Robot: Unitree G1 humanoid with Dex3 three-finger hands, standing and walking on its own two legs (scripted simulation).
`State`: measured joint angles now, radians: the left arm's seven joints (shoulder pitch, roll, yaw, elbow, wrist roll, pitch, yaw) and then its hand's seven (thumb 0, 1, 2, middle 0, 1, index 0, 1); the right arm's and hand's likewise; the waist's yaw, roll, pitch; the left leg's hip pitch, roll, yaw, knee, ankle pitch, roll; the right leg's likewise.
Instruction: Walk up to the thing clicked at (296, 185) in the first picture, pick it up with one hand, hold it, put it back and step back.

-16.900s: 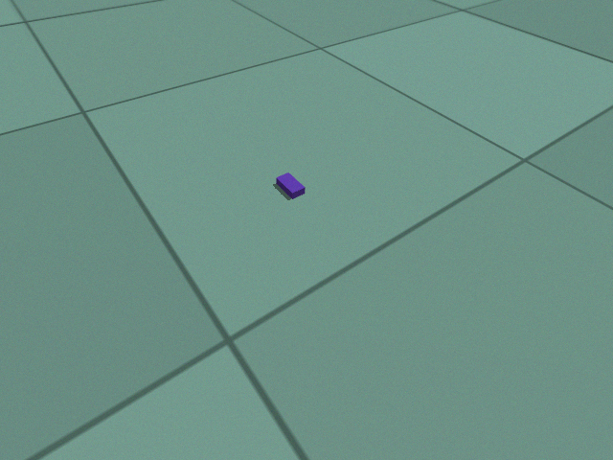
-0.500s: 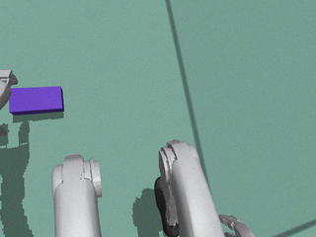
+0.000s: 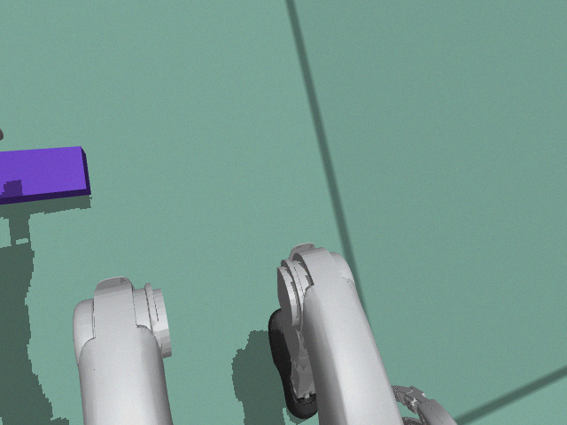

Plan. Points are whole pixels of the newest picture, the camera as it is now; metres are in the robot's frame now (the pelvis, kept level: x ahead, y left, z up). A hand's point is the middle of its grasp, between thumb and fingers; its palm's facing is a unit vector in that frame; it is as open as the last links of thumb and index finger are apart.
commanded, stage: rise first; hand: left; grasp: from above
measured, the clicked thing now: (37, 175) +0.51 +0.30 -0.31
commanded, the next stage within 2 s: approach in 1.20 s
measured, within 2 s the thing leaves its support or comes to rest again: neither
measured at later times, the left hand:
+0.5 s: hand out of the picture +0.46 +0.34 -0.19, palm faces -0.45 -0.09 -0.89, open 14.1 cm
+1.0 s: hand out of the picture +0.47 +0.34 -0.20, palm faces -0.46 -0.08 -0.89, open 14.1 cm
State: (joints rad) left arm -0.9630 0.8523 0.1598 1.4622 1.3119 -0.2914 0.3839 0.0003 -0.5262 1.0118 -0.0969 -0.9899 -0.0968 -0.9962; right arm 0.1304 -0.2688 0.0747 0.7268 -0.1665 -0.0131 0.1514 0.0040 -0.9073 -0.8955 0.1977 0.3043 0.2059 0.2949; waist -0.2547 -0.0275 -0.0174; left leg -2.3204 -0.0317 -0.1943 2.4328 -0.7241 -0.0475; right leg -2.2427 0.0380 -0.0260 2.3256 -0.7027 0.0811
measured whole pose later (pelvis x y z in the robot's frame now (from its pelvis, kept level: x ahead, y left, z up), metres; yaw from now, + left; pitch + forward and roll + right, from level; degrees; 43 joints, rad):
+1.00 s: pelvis -0.01 +0.01 -0.01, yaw -2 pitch +33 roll -13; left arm -1.04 0.95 0.13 1.54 1.35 -0.28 0.39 0.00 -0.54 1.02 -0.09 -1.02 -0.09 -1.02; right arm 0.15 -0.28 0.14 0.69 -0.18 -0.03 0.17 0.00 -0.90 -0.89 0.20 0.30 0.21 0.30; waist -0.31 -0.04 0.02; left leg -2.36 -0.03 -0.21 2.48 -0.71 -0.01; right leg -2.24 0.04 -0.04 2.33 -0.68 0.07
